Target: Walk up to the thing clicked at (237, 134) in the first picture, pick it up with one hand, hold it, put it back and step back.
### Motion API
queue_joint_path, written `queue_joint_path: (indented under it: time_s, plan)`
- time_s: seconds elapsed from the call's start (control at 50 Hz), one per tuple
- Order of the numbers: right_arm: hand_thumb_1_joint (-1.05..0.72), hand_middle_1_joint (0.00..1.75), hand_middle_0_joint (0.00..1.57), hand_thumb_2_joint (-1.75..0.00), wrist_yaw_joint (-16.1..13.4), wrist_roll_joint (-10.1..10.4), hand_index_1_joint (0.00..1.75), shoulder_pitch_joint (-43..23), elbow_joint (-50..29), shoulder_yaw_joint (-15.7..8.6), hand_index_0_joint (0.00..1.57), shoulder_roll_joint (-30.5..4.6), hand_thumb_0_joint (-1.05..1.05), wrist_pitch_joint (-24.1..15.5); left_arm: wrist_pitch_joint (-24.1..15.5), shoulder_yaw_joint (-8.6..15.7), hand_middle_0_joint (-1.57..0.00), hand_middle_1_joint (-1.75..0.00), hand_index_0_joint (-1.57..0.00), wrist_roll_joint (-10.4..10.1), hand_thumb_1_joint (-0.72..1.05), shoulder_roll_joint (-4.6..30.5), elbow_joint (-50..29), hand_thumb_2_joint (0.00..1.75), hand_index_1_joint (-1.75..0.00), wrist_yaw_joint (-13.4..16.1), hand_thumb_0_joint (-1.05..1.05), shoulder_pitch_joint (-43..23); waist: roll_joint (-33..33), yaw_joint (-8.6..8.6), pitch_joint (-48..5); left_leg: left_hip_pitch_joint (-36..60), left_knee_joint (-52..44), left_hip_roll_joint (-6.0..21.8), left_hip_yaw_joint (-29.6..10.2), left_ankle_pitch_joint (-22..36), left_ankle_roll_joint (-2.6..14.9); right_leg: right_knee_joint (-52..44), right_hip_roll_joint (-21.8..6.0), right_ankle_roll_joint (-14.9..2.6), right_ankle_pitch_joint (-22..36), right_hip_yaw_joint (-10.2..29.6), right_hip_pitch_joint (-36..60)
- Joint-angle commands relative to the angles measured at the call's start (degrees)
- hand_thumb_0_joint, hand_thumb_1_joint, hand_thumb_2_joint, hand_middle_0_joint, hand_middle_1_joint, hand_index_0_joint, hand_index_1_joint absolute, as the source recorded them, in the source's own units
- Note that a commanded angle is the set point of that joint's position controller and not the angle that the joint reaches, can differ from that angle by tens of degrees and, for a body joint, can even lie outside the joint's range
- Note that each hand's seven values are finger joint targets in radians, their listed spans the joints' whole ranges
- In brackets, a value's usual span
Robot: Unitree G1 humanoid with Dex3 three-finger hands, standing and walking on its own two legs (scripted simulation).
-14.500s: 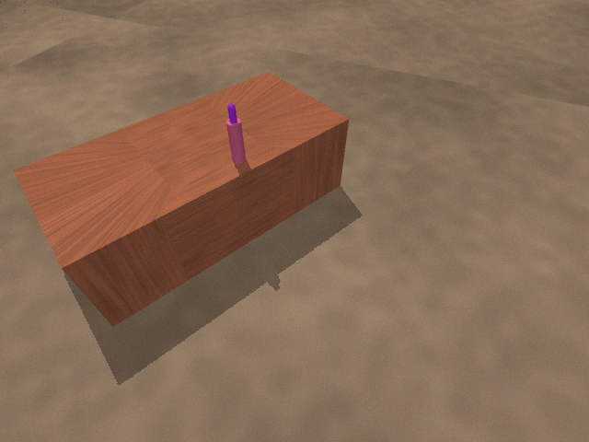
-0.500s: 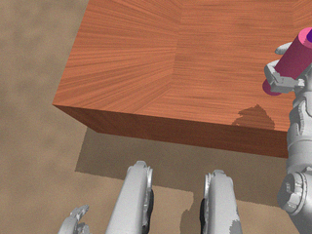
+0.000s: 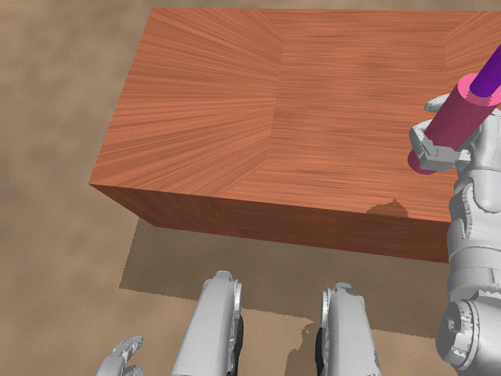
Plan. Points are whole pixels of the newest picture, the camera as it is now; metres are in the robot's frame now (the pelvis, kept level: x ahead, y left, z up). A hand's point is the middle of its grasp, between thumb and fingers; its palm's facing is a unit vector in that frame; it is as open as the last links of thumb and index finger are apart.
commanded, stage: lift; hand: right
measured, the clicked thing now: (459, 116) +0.48 -0.23 +0.06
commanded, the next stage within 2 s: hold in 1.26 s
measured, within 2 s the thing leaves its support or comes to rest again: neither
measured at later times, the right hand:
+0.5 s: hand (475, 128) +0.42 -0.20 +0.13, palm faces +0.17 +0.99 -0.02, open 7.0 cm
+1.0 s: hand (494, 124) +0.39 -0.18 +0.18, palm faces +0.16 +0.99 -0.01, open 7.0 cm
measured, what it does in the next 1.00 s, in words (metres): rises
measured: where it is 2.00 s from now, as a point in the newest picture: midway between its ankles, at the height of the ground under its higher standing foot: (276, 371)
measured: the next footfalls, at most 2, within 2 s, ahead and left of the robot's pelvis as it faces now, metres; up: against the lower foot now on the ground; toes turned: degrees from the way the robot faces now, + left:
none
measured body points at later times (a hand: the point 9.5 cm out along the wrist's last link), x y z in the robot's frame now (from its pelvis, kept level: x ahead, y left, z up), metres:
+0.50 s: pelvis +0.02 +0.00 +0.09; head +0.13 -0.02 +0.53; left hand +0.14 +0.26 -0.02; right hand +0.40 -0.25 +0.13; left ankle +0.07 +0.15 -0.53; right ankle +0.05 -0.13 -0.53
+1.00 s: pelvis +0.03 +0.00 +0.14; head +0.10 -0.01 +0.59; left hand +0.16 +0.25 +0.03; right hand +0.37 -0.23 +0.18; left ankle +0.07 +0.15 -0.53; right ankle +0.05 -0.13 -0.53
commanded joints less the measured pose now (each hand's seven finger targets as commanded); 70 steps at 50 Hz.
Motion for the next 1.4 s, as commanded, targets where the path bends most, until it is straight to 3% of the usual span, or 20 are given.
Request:
queue_joint_path:
  time_s: [0.0,0.06,0.08,0.1,0.2,0.26,0.32,0.34,0.4,0.46,0.52,0.56,0.58,0.66,0.8,0.9,1.16,1.22,1.32,1.38]
  plan:
    - [-0.49,1.48,1.39,-1.38,-0.5,2.6,1.48,-25.4,-21.3,-1.0,1.41,-14.0,0.00,-6.9,-1.7,4.0,-0.20,-0.31,-0.21,-0.8,0.92,10.6,-4.1,0.87,-0.29,1.6,0.00,7.0,-8.6,-0.41,-38.1,22.7,-13.5,-2.0,1.9,16.7,4.15,-15.6,1.5,-2.47,17.5,-1.8,31.1]
    - [-0.50,1.49,1.40,-1.39,-0.8,2.4,1.49,-22.0,-21.6,-0.5,1.42,-13.8,0.00,-6.7,-2.0,4.5,-0.20,-0.31,-0.21,-0.8,0.92,11.0,-3.7,0.87,-0.29,1.8,0.00,6.8,-8.7,-1.26,-35.6,25.1,-15.8,-2.0,1.7,16.2,4.25,-18.1,1.5,-2.43,16.4,-2.1,32.0]
    - [-0.49,1.49,1.40,-1.39,-0.8,2.6,1.49,-23.1,-23.1,1.1,1.42,-11.7,0.00,-6.7,-2.1,4.2,-0.20,-0.31,-0.21,-0.9,0.92,10.3,-4.0,0.87,-0.29,1.8,0.00,6.5,-8.0,-0.81,-34.8,25.7,-16.6,-1.9,1.7,15.6,4.18,-18.8,1.5,-2.50,15.4,-2.1,32.0]
    - [-0.48,1.49,1.39,-1.39,-1.1,2.5,1.49,-18.1,-20.2,0.3,1.41,-11.8,0.00,-6.1,-2.3,5.2,-0.20,-0.30,-0.21,-0.8,0.91,11.5,-3.8,0.88,-0.29,2.0,0.00,7.1,-6.6,-1.30,-34.6,28.4,-17.8,-2.0,1.5,17.1,4.00,-19.2,1.6,-2.74,16.8,-2.5,32.5]
    - [-0.46,1.49,1.38,-1.38,-1.5,3.8,1.49,-16.1,-27.3,2.5,1.41,-8.5,0.00,-5.9,-2.9,4.1,-0.20,-0.30,-0.21,-1.7,0.91,9.8,-4.3,0.88,-0.29,1.9,0.00,5.3,-7.1,-2.19,-31.4,30.1,-20.8,-2.0,2.2,16.2,4.07,-24.4,1.3,-2.09,16.5,-1.3,37.2]
    - [-0.46,1.48,1.38,-1.38,-1.9,4.1,1.48,-12.1,-30.2,2.6,1.41,-8.6,0.00,-5.7,-3.2,4.2,-0.20,-0.30,-0.20,-1.8,0.90,9.8,-4.4,0.89,-0.29,2.1,0.00,5.4,-7.4,-3.35,-31.6,33.1,-22.3,-2.0,2.0,19.4,4.04,-26.4,1.1,-1.77,21.0,-1.4,41.8]
    - [-0.46,1.49,1.39,-1.38,-2.6,4.2,1.49,-9.7,-32.4,4.9,1.41,-6.0,0.00,-5.0,-3.5,4.4,-0.20,-0.30,-0.20,-1.8,0.90,9.4,-4.6,0.89,-0.30,2.4,0.00,5.3,-7.2,-3.20,-28.4,36.2,-25.5,-2.1,1.7,20.6,3.99,-29.2,1.1,-1.89,21.7,-2.1,43.6]
    - [-0.46,1.49,1.38,-1.38,-2.7,4.3,1.49,-10.4,-32.7,5.9,1.40,-4.5,0.00,-5.0,-3.6,4.2,-0.20,-0.30,-0.20,-1.9,0.90,9.1,-4.5,0.89,-0.29,2.5,0.00,5.1,-6.6,-2.10,-27.1,36.5,-26.6,-2.1,1.7,20.3,3.81,-29.6,1.2,-2.04,20.9,-2.3,44.1]
    - [-0.46,1.51,1.40,-1.40,-3.2,4.5,1.51,-8.4,-33.8,5.4,1.42,-4.8,0.00,-4.8,-4.0,4.1,-0.20,-0.30,-0.20,-1.9,0.89,8.7,-4.2,0.89,-0.30,2.7,0.00,4.6,-5.4,-2.79,-25.7,39.9,-28.8,-2.1,1.5,21.0,3.65,-31.6,1.4,-2.12,21.1,-2.6,45.3]
    - [-0.45,1.50,1.39,-1.39,-3.1,4.3,1.50,-3.4,-31.3,7.5,1.41,-2.4,0.00,-4.5,-4.3,5.0,-0.19,-0.30,-0.19,-1.7,0.88,9.5,-3.9,0.90,-0.30,2.9,0.00,5.1,-4.5,-2.52,-24.0,42.4,-30.8,-2.2,1.4,23.0,3.45,-32.9,1.5,-2.19,23.1,-3.2,47.2]
    - [-0.49,1.49,1.39,-1.38,-3.4,4.5,1.49,-4.2,-32.9,7.5,1.41,-2.2,0.00,-4.8,-4.7,4.0,-0.19,-0.29,-0.19,-1.9,0.89,8.2,-4.3,0.89,-0.29,3.0,0.00,3.5,-3.3,-2.91,-21.1,44.1,-33.6,-2.1,1.3,20.1,3.37,-35.4,1.6,-2.32,19.4,-3.5,46.8]
    - [-0.50,1.51,1.42,-1.40,-3.5,4.8,1.51,-1.7,-33.4,7.4,1.44,-2.1,0.00,-5.3,-4.9,4.1,-0.19,-0.29,-0.19,-1.8,0.89,8.4,-4.4,0.90,-0.30,2.8,0.00,2.6,-4.9,-4.48,-20.1,45.1,-34.2,-2.1,1.5,19.4,3.49,-37.4,1.6,-1.87,19.2,-3.4,48.3]
    - [-0.48,1.52,1.41,-1.41,-3.6,4.8,1.52,-3.0,-34.4,7.2,1.44,-2.4,0.00,-5.5,-4.9,4.4,-0.19,-0.30,-0.19,-1.8,0.90,8.6,-4.6,0.89,-0.29,2.9,0.00,3.1,-4.0,-3.65,-21.4,46.0,-35.0,-2.3,1.5,20.1,3.33,-37.6,1.6,-2.06,19.8,-3.4,49.8]
    - [-0.48,1.49,1.38,-1.38,-3.8,4.9,1.49,1.4,-33.2,7.4,1.41,-1.9,0.00,-5.4,-5.1,4.0,-0.19,-0.29,-0.19,-1.8,0.90,7.9,-4.6,0.89,-0.29,3.1,0.00,2.4,-3.0,-4.41,-19.7,49.8,-37.3,-2.2,0.9,21.6,3.06,-38.8,1.8,-2.22,20.7,-4.3,50.5]
    - [-0.49,1.47,1.38,-1.37,-4.4,5.2,1.47,2.4,-36.1,9.7,1.40,0.5,0.00,-6.1,-5.3,3.3,-0.19,-0.30,-0.19,-2.0,0.90,6.9,-4.9,0.89,-0.29,3.4,0.00,1.7,-2.9,-4.09,-18.4,51.8,-39.7,-2.4,1.4,22.6,2.99,-42.2,1.6,-1.88,22.3,-4.1,55.1]
    - [-0.51,1.48,1.38,-1.37,-4.8,5.2,1.48,3.5,-36.6,9.9,1.40,0.9,0.00,-6.3,-5.4,2.7,-0.19,-0.30,-0.19,-2.2,0.91,6.0,-5.0,0.88,-0.29,3.7,0.00,0.6,-1.8,-4.68,-15.4,54.3,-42.5,-2.1,0.7,21.3,2.73,-43.9,1.7,-2.27,20.2,-4.8,55.0]
    - [-0.49,1.45,1.35,-1.36,-5.6,5.2,1.45,8.5,-37.1,10.6,1.38,2.0,0.00,-5.9,-5.6,3.3,-0.19,-0.30,-0.19,-2.1,0.90,6.4,-3.9,0.89,-0.30,4.3,0.00,0.7,-1.2,-5.37,-14.5,58.8,-45.3,-2.1,1.1,24.9,2.54,-47.2,1.5,-2.04,24.3,-4.9,60.0]
    - [-0.48,1.44,1.34,-1.35,-5.7,5.0,1.44,6.6,-40.3,11.5,1.36,2.2,0.00,-6.1,-5.4,2.5,-0.19,-0.30,-0.19,-2.0,0.90,5.2,-4.4,0.89,-0.30,4.3,0.00,0.7,-1.9,-5.24,-15.5,59.7,-45.2,-1.9,0.9,28.4,2.57,-47.2,1.5,-1.93,28.1,-5.0,61.5]
    - [-0.51,1.46,1.36,-1.37,-6.0,4.8,1.46,9.5,-37.4,11.6,1.38,2.8,0.00,-5.7,-5.3,3.5,-0.19,-0.30,-0.20,-2.0,0.90,6.4,-3.8,0.89,-0.30,4.3,0.00,0.6,-1.0,-5.43,-13.0,59.9,-46.5,-1.9,1.0,26.5,2.50,-48.5,1.5,-1.93,26.2,-5.1,61.7]
    - [-0.47,1.44,1.35,-1.34,-6.2,4.8,1.44,6.6,-40.9,12.9,1.37,3.6,0.00,-5.7,-5.4,2.4,-0.20,-0.30,-0.20,-2.1,0.90,5.0,-4.6,0.89,-0.30,4.2,0.00,-0.1,-2.7,-5.30,-13.3,60.4,-46.9,-2.0,1.0,26.9,2.61,-49.1,1.5,-1.67,26.8,-5.1,62.8]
